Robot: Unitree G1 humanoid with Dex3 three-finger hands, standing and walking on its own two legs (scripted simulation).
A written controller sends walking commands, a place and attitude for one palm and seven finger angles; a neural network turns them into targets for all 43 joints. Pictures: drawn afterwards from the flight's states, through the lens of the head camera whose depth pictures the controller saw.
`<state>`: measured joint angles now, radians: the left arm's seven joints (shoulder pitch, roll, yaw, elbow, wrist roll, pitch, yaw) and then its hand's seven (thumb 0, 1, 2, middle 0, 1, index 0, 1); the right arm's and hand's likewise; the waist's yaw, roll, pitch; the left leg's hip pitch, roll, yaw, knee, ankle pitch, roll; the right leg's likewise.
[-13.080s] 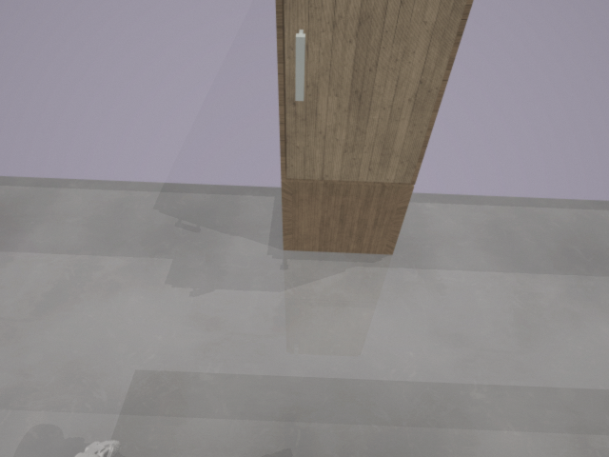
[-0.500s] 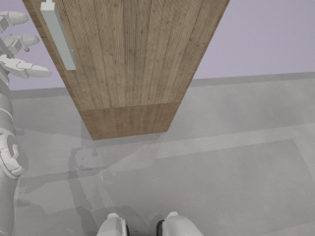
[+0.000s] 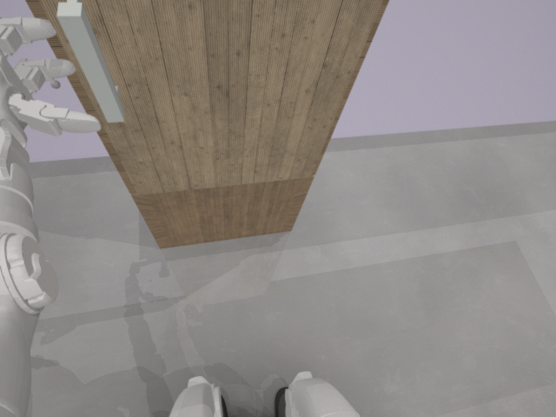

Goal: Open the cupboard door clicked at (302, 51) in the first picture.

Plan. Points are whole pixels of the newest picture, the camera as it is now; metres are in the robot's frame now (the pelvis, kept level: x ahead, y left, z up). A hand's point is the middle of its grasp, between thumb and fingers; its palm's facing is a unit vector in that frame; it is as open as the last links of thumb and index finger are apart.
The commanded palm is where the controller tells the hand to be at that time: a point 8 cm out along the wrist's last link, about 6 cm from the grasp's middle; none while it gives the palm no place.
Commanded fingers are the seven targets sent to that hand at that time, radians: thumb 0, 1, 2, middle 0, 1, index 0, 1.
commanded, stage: slide the fingers in behind the handle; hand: left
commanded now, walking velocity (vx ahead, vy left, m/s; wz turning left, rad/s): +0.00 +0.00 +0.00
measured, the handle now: (97, 60) +0.58 +0.19 +0.11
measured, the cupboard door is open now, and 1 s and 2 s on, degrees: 0 0 0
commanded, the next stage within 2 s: move the hooked fingers beside the handle in 1.24 s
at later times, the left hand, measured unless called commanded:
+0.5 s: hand (61, 87) +0.53 +0.22 +0.11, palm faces +0.12 -0.99 +0.00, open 14.3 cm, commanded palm +0.51 +0.22 +0.10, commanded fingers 0.00 -0.50 0.30 -0.30 -1.20 -0.30 -1.20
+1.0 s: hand (71, 93) +0.52 +0.21 +0.11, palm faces +0.15 -0.99 -0.01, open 14.9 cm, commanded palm +0.51 +0.20 +0.10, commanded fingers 0.00 -0.50 0.30 -0.30 -1.20 -0.30 -1.20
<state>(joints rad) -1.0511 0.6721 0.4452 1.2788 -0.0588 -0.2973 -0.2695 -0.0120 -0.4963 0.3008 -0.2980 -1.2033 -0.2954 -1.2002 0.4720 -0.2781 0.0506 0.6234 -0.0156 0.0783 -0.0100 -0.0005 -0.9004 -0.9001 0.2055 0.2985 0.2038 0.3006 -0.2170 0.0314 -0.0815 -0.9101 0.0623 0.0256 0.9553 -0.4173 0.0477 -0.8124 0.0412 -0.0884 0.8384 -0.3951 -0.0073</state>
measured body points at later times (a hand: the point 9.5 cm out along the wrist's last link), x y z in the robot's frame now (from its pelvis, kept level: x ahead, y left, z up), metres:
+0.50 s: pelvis +0.00 +0.00 +0.00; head +0.13 +0.03 +0.43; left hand +0.52 +0.28 +0.11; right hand -0.02 -0.27 -0.10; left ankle +0.01 +0.08 -0.68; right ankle +0.00 -0.12 -0.68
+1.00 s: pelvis +0.00 +0.00 +0.00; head +0.13 +0.03 +0.43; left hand +0.51 +0.26 +0.11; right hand +0.00 -0.27 -0.11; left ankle +0.01 +0.08 -0.68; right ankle +0.00 -0.12 -0.68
